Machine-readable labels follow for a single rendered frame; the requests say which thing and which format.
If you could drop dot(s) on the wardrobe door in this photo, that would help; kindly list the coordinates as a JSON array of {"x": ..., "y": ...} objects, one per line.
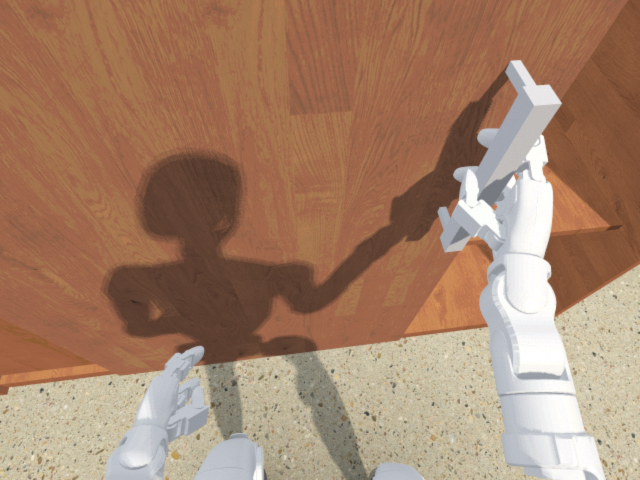
[
  {"x": 257, "y": 177},
  {"x": 22, "y": 351}
]

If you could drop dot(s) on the left robot hand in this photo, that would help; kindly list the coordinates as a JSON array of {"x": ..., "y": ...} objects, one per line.
[{"x": 163, "y": 404}]

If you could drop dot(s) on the robot right forearm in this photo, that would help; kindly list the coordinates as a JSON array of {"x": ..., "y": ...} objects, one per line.
[{"x": 544, "y": 432}]

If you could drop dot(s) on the handle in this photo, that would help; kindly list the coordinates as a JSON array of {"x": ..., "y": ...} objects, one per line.
[{"x": 532, "y": 110}]

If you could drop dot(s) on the robot left thigh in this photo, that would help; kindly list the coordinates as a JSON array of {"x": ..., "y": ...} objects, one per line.
[{"x": 233, "y": 459}]

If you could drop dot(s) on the right robot hand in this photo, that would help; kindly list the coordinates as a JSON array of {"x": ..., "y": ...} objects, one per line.
[{"x": 525, "y": 206}]

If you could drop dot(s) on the robot left forearm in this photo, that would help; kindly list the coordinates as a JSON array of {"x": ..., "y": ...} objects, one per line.
[{"x": 140, "y": 455}]

